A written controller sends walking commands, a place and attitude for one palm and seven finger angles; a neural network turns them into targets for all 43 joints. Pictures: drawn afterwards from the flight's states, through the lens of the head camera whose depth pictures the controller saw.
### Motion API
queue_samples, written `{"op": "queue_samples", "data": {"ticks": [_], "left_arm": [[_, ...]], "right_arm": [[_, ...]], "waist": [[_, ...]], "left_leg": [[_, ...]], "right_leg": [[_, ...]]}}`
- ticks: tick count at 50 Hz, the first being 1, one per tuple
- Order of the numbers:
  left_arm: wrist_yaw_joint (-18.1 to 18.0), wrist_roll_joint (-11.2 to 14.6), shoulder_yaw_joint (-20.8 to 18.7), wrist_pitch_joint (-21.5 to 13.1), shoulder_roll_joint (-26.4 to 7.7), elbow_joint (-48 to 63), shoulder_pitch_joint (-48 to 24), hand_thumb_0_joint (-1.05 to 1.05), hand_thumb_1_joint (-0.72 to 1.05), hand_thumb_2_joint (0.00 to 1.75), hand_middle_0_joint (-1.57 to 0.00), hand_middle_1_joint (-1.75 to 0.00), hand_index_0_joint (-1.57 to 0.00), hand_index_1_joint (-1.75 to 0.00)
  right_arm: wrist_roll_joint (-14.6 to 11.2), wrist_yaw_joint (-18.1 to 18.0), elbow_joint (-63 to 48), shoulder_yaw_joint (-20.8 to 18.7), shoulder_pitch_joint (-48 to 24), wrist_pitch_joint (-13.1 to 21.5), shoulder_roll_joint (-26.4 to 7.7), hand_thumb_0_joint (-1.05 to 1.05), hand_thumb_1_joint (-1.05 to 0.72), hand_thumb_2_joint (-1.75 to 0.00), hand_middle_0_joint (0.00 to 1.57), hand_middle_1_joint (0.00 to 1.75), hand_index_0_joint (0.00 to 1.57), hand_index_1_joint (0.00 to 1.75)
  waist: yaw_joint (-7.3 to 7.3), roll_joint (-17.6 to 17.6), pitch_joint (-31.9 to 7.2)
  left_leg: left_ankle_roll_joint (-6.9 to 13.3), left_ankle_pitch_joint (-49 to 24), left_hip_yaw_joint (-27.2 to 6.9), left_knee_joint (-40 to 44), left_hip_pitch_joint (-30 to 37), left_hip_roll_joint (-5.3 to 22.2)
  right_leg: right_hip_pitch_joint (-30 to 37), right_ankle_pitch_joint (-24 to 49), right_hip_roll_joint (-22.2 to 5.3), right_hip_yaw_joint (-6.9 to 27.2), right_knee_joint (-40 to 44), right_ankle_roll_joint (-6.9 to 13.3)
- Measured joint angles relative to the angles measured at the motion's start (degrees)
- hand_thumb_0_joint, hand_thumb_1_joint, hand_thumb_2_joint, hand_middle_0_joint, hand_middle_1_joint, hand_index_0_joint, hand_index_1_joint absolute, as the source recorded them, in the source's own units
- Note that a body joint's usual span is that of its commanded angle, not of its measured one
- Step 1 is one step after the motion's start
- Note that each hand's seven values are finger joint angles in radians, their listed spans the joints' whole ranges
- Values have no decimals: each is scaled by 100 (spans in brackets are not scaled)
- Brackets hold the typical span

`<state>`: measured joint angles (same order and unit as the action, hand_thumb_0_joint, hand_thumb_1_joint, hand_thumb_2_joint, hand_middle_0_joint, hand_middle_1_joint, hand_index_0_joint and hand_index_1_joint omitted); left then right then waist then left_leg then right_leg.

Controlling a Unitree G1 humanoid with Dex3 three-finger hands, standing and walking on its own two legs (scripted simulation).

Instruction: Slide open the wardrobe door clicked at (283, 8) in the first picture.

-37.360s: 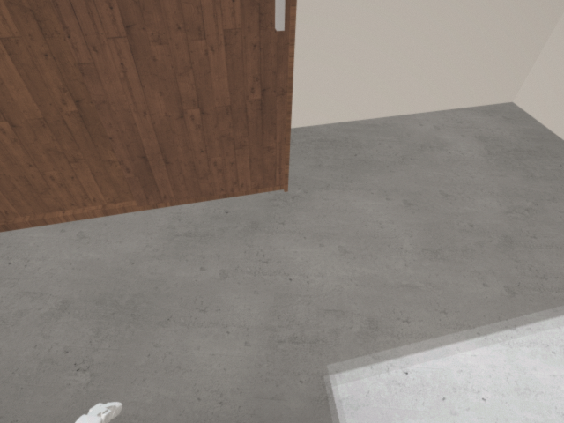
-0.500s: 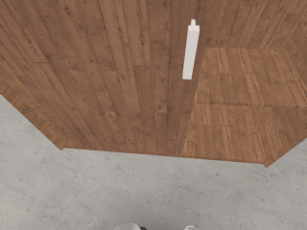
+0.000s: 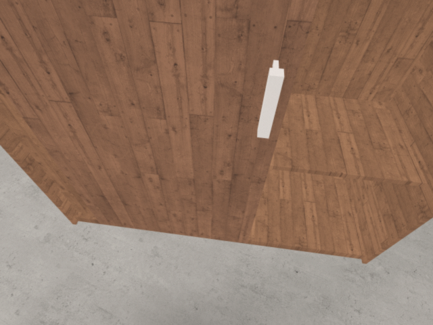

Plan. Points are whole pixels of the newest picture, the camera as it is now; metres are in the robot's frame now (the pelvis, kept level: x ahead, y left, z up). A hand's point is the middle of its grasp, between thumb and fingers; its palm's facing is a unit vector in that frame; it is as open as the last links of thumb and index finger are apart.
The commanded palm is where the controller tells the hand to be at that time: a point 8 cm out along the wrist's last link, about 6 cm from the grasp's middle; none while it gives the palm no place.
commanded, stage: let the arm hang, fingers relaxed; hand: right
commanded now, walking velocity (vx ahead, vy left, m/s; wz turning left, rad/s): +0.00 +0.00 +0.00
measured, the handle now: (269, 100) +0.53 -0.07 +0.13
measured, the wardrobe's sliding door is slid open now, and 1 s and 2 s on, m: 0.55 0.55 0.55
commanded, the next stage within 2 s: look to check the result in 0.16 s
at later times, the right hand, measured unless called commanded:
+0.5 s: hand out of the picture +0.05 -0.17 -0.17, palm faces -0.02 +0.98 -0.20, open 7.4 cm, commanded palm none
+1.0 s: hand out of the picture +0.07 -0.17 -0.17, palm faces -0.02 +0.98 -0.20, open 7.4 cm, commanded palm none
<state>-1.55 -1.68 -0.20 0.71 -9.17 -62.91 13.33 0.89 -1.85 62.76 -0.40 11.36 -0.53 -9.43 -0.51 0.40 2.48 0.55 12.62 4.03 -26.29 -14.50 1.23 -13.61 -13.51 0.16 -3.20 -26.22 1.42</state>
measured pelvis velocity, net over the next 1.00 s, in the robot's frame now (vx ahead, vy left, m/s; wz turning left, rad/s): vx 0.05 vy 0.01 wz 0.02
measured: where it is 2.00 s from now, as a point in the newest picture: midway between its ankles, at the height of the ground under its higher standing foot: outside the picture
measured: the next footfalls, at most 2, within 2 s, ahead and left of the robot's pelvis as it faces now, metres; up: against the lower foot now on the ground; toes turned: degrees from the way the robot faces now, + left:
none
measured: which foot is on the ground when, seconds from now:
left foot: down 0.00-1.00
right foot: down 0.00-1.00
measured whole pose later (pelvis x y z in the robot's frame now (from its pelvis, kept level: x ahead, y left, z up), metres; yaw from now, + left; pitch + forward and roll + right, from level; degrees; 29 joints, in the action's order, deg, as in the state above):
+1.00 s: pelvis +0.05 +0.01 +0.01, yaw +1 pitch +0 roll +0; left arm -2.0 -1.0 0.7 -0.1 -9.2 -67.3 12.1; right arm 0.4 -2.0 66.3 0.2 12.2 0.5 -9.8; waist -0.8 -0.1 2.1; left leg 0.7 13.3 3.0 -19.7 -6.5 -0.2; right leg -5.2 -14.6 -0.8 -4.2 -19.7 0.5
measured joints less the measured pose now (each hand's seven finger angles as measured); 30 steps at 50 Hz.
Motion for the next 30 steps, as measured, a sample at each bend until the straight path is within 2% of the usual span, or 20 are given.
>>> {"op": "queue_samples", "data": {"ticks": [12, 30], "left_arm": [[-3, 38, 30, -10, -79, -131, -340, 0, 92, 90, -20, -30, -20, -30], [-23, 59, 90, -32, -37, -378, -216, 0, 92, 90, -20, -30, -20, -30]], "right_arm": [[-15, 6, 182, 43, -60, 39, -37, 1, -92, -90, 20, 29, 20, 30], [-42, -4, 337, 67, 1, 68, -24, 1, -91, -90, 20, 29, 20, 30]], "waist": [[-3, -23, 67], [-12, -14, 69]], "left_leg": [[30, 2, -21, 298, 351, -91], [30, 21, -62, 583, 645, -134]], "right_leg": [[348, -35, -73, -19, 254, -67], [660, -68, -96, -58, 542, -91]]}}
